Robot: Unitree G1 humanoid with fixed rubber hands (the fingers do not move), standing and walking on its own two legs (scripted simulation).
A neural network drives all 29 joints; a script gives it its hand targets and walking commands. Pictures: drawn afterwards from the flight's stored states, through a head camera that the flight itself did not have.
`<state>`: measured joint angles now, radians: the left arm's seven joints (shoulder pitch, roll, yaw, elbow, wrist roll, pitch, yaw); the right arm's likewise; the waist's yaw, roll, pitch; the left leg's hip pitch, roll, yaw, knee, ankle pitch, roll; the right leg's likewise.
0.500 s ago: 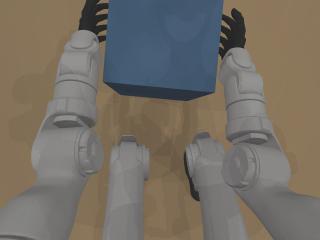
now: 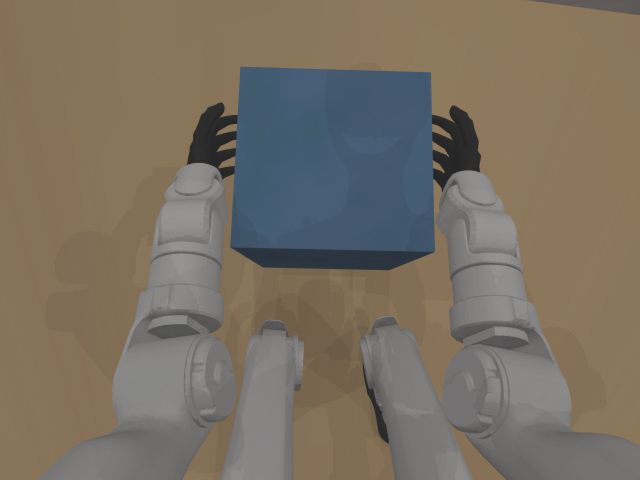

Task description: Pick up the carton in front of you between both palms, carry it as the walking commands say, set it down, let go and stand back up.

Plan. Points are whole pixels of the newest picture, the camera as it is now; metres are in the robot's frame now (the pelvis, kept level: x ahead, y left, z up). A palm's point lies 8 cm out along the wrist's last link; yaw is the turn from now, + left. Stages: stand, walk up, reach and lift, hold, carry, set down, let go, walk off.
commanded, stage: reach and lift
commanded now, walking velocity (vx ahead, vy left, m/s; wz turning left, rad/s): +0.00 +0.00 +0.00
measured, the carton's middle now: (330, 189) +0.47 +0.00 -0.12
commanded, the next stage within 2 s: hold in 2.00 s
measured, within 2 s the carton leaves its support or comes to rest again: neither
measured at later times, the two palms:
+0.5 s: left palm (157, 152) +0.42 +0.15 +0.11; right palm (548, 145) +0.41 -0.15 +0.12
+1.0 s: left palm (28, 107) +0.37 +0.15 +0.25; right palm out of the picture +0.38 -0.15 +0.25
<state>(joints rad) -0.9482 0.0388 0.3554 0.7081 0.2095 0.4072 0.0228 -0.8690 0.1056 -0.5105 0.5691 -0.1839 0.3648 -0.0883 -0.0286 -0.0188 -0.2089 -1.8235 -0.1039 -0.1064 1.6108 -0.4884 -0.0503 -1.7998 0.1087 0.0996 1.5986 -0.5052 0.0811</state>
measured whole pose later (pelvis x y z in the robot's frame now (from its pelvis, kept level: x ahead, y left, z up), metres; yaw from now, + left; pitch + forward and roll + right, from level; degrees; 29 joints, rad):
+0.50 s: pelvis +0.05 +0.00 +0.14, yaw +1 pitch +25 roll +0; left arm -0.55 -0.08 0.34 0.64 0.22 0.35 0.03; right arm -0.51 0.15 -0.41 0.57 -0.21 0.31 -0.06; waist -0.02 -0.01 -0.22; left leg -1.10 -0.08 -0.13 1.08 -0.41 -0.03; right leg -1.08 0.08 0.13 1.07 -0.42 0.04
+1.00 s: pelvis +0.09 -0.01 +0.23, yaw +1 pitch +1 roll +0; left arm -0.24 -0.15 0.24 0.40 0.24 0.57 0.04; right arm -0.26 0.15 -0.26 0.40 -0.24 0.54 -0.02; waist 0.00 -0.01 -0.10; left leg -0.25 -0.04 -0.15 0.46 -0.23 -0.02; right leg -0.24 0.04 0.14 0.47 -0.24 0.01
